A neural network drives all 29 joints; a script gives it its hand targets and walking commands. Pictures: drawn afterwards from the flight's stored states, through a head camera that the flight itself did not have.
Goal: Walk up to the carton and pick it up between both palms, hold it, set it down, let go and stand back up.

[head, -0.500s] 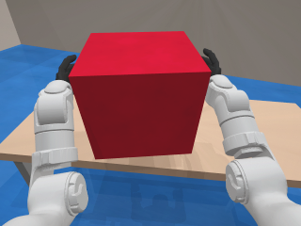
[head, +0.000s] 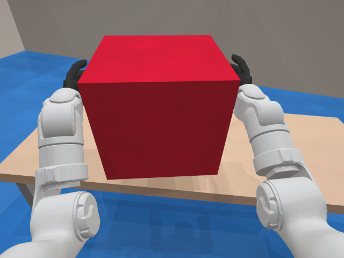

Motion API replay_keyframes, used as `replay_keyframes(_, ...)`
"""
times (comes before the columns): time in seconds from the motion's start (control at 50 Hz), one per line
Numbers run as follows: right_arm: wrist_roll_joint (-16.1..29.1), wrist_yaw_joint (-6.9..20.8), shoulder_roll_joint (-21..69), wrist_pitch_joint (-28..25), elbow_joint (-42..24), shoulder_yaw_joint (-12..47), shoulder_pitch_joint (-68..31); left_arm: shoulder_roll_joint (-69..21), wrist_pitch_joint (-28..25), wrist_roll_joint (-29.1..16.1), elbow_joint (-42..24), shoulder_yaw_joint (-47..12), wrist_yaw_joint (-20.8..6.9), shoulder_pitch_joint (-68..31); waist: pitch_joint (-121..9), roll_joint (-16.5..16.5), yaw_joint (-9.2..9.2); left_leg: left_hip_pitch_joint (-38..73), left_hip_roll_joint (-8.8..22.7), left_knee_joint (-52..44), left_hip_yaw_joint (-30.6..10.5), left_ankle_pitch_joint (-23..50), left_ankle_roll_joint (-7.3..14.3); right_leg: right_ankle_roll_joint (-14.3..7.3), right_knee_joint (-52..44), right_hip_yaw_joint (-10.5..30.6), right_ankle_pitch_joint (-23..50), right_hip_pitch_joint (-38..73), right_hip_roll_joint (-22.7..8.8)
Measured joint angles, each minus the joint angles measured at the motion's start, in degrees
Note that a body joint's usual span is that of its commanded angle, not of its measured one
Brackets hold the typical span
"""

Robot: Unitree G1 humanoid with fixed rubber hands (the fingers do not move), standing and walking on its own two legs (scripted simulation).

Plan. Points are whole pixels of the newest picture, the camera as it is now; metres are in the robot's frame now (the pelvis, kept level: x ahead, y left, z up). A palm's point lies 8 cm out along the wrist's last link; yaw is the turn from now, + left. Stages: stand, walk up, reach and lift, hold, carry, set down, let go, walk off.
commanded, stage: hold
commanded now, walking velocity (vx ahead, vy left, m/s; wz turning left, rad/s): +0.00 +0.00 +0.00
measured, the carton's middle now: (160, 104) +0.42 +0.01 +0.22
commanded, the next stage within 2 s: none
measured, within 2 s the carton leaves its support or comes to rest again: neither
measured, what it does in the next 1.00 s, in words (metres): stands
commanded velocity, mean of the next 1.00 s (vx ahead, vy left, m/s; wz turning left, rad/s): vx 0.00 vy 0.00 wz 0.00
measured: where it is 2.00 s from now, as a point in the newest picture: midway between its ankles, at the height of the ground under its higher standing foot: outside the picture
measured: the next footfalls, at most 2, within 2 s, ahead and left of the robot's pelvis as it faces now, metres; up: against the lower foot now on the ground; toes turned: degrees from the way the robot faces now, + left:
none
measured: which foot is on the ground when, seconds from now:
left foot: down 0.00-1.00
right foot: down 0.00-1.00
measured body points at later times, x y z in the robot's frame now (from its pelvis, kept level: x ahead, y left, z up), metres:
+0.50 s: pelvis +0.00 +0.00 +0.00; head -0.07 +0.02 +0.44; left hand +0.38 +0.19 +0.26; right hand +0.39 -0.17 +0.28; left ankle +0.01 +0.13 -0.75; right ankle +0.04 -0.10 -0.75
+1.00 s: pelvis +0.00 +0.00 +0.00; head -0.07 +0.02 +0.44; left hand +0.38 +0.19 +0.26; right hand +0.39 -0.17 +0.28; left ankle +0.01 +0.13 -0.75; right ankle +0.04 -0.10 -0.75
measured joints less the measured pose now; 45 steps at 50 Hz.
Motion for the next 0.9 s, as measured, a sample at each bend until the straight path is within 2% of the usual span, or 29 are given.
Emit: replay_keyframes(0.9,-0.34,0.20,0.50,0.09,-1.39,-0.28,1.07,-0.46,0.50,0.85,-2.06,0.21,-0.40,0.74,0.61,-0.21,-0.05,0.37,-0.12,0.01,-0.08,-0.08,0.04,0.06,0.09,0.04,-0.14,0.38,-0.09)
